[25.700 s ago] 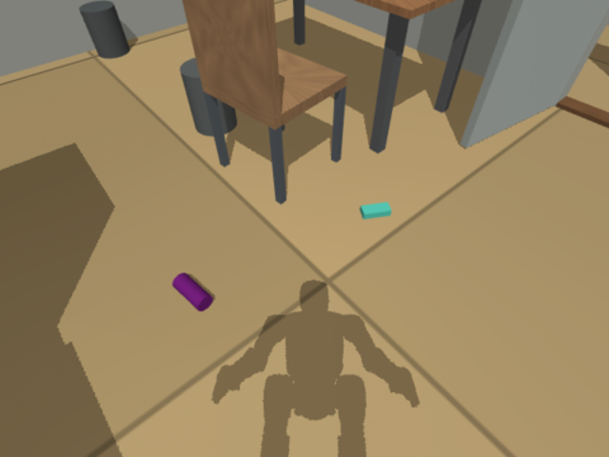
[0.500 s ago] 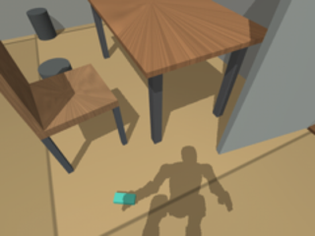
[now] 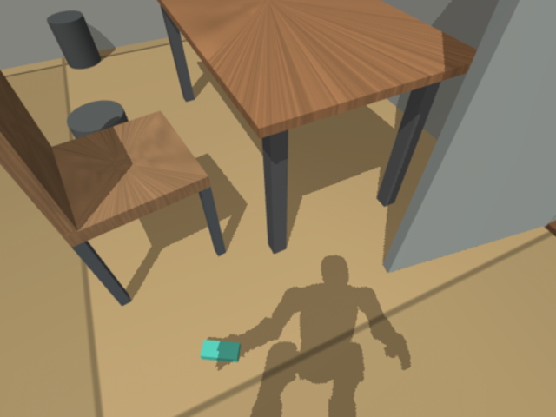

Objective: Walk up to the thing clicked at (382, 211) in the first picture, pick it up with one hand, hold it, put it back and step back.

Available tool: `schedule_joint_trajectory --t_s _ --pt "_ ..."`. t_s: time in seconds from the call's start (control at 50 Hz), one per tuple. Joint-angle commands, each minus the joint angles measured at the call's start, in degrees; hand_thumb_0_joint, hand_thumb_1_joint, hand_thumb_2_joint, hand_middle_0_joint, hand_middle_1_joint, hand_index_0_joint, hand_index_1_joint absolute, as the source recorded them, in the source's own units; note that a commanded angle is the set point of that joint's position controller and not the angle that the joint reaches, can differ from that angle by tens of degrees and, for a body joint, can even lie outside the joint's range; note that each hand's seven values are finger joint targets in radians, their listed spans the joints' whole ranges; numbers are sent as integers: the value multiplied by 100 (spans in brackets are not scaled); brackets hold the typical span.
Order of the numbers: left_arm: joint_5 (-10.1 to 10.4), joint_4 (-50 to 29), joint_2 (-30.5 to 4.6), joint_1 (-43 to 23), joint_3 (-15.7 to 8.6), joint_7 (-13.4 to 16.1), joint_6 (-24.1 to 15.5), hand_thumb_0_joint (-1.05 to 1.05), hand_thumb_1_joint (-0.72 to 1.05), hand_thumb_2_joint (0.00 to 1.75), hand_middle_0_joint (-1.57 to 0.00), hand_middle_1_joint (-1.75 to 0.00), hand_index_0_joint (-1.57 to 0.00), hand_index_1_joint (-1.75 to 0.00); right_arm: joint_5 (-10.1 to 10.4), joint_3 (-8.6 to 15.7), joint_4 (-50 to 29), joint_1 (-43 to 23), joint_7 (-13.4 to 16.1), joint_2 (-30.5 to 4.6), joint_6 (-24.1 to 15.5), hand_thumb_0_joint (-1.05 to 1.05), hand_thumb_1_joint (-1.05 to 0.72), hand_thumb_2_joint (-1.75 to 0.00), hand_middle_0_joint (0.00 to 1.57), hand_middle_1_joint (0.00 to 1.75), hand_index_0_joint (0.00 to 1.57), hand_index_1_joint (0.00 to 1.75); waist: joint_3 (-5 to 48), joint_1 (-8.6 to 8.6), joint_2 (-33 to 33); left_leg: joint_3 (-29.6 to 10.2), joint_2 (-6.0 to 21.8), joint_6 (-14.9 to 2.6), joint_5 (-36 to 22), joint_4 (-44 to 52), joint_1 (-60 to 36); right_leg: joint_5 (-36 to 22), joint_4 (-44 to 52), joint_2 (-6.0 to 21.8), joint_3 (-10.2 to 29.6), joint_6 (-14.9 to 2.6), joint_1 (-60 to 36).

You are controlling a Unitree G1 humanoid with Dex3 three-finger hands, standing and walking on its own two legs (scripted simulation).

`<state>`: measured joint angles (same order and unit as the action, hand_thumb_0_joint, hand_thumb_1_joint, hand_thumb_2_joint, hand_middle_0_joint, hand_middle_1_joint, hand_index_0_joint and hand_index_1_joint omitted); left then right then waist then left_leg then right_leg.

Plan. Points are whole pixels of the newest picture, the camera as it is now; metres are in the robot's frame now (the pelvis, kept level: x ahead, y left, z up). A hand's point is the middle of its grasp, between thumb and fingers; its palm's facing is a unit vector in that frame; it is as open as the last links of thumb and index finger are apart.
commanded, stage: stand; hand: left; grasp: from above
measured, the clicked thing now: (220, 350) +0.45 +0.23 -0.77
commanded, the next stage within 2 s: rise first in 0.80 s
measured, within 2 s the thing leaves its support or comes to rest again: neither
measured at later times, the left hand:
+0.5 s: hand out of the picture +0.07 +0.26 -0.16, palm faces -0.02 -0.94 -0.34, open 7.4 cm
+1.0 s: hand out of the picture +0.10 +0.25 -0.16, palm faces +0.04 -0.94 -0.33, open 7.5 cm
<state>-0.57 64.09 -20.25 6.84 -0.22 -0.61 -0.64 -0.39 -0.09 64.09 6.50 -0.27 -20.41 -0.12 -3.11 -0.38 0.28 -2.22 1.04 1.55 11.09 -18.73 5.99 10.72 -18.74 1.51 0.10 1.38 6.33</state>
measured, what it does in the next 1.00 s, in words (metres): stands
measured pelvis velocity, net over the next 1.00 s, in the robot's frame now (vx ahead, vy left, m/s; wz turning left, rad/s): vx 0.00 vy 0.00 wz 0.01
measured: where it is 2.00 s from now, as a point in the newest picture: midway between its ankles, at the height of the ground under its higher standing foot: outside the picture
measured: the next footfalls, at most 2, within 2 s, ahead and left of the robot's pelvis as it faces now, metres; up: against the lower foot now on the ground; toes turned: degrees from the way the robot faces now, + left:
none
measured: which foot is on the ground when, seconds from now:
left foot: down 0.00-1.00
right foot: down 0.00-1.00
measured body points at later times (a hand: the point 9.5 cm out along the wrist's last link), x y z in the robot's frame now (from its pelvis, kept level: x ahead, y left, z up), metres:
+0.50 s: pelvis +0.00 +0.00 +0.00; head +0.01 +0.00 +0.45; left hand +0.07 +0.30 -0.13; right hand +0.08 -0.30 -0.13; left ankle -0.01 +0.14 -0.75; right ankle -0.01 -0.13 -0.75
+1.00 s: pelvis +0.00 +0.00 -0.01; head +0.03 +0.00 +0.44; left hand +0.10 +0.30 -0.13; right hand +0.09 -0.29 -0.13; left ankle -0.01 +0.14 -0.75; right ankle -0.01 -0.13 -0.75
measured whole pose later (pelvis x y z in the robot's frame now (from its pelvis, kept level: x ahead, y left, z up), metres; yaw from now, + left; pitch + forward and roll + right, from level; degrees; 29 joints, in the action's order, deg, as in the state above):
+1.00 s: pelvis +0.00 +0.00 -0.01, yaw +1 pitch +1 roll +0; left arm 0.5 60.9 -19.0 4.3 -2.7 0.3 -1.8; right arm 2.3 -0.1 55.1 9.8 1.7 -19.3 -1.4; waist -2.7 -0.1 0.2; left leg -2.8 0.7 1.4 13.0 -24.2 12.3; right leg 12.7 -23.9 1.8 -0.3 1.4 12.3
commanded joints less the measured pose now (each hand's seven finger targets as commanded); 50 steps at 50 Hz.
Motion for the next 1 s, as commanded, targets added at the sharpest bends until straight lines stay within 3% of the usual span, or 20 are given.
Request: schedule_joint_trajectory --t_s 0.0,0.18,0.28,0.4,0.48,0.68,0.86,0.88,0.9,0.92,0.94,0.96,0.98 --pt "16 -287 -1253 -151 -219 112 -102 0 90 90 -20 -30 -20 -30 7 225 -344 -146 74 -1229 -131 0 -90 -90 20 30 20 30 409 25 -30 -348 599 -239 -1014 203 21 -944 243 591 420 -224 -142" --pt "-10 -298 -1252 -155 -230 113 -90 0 90 90 -20 -30 -20 -30 2 224 -360 -133 73 -1218 -130 0 -90 -90 20 30 20 30 410 27 -7 -332 590 -254 -952 218 54 -933 238 589 393 -228 -158" --pt "-1 -304 -1235 -158 -224 111 -102 0 90 90 -20 -30 -20 -30 -7 220 -371 -96 83 -1226 -152 0 -90 -90 20 30 20 30 491 32 -10 -320 620 -248 -1256 189 6 -1188 169 603 386 -211 -234" --pt "8 -278 -1241 -143 -219 106 -88 0 90 90 -20 -30 -20 -30 4 234 -347 -129 72 -1225 -124 0 -90 -90 20 30 20 30 333 27 -28 -352 574 -241 -774 252 58 -714 291 573 407 -233 -75" --pt "-7 -305 -1218 -108 -213 108 -108 0 90 90 -20 -30 -20 -30 -8 243 -365 -146 71 -1242 -138 0 -90 -90 20 30 20 30 461 7 -28 -352 611 -258 -1003 207 25 -989 230 598 398 -223 -198" --pt "0 -300 -1248 -132 -221 110 -89 0 90 90 -20 -30 -20 -30 1 235 -346 -91 75 -1221 -136 0 -90 -90 20 30 20 30 382 31 13 -370 589 -229 -824 281 98 -746 250 583 400 -230 -168" --pt "1 -314 -1251 -127 -215 126 -104 0 90 90 -20 -30 -20 -30 -5 234 -347 -76 74 -1197 -131 0 -90 -90 20 30 20 30 418 36 -82 -339 589 -251 -1042 213 46 -1013 230 597 387 -220 -193" --pt "-11 -322 -1240 -138 -220 132 -105 0 85 91 -18 -38 -19 -37 -3 245 -357 -77 78 -1223 -124 0 -90 -90 20 30 20 30 457 39 -64 -338 600 -265 -1067 189 16 -1056 209 608 381 -225 -223" --pt "310 -2333 -261 -2149 -230 205 -626 0 77 90 -26 -46 -23 -45 382 -27 -1919 -135 192 -230 -418 0 -94 -91 20 30 20 30 103 692 74 437 -159 -179 -124 -197 668 -484 -173 -111 -93 -127 1229" --pt "274 -1918 -550 -2750 -313 231 -584 0 69 90 -24 -54 -21 -53 376 8 -1575 138 255 -378 -413 0 -88 -89 20 30 20 30 409 566 -104 405 -184 -199 -9 -331 657 -298 -264 -92 -155 -99 942" --pt "162 -966 -1020 -1762 -603 244 -382 0 61 90 -21 -62 -19 -61 401 127 -1621 375 322 -602 -346 0 -87 -89 20 30 20 30 204 407 -289 398 -145 -192 32 -413 855 -119 -316 -163 -221 -128 991" --pt "47 -562 -1163 -1437 -749 168 -247 0 53 91 -19 -68 -18 -69 361 206 -1704 457 329 -593 -310 0 -87 -89 20 30 20 30 441 323 -281 411 -202 -204 20 -674 1077 -58 -478 -146 -206 -150 1091" --pt "-67 -632 -1393 -1820 -886 101 -217 0 45 90 -17 -76 -17 -76 333 257 -1838 493 337 -585 -321 0 -87 -89 20 30 20 30 627 278 -316 382 -187 -217 -61 -866 1189 -147 -685 -151 -208 -166 1181"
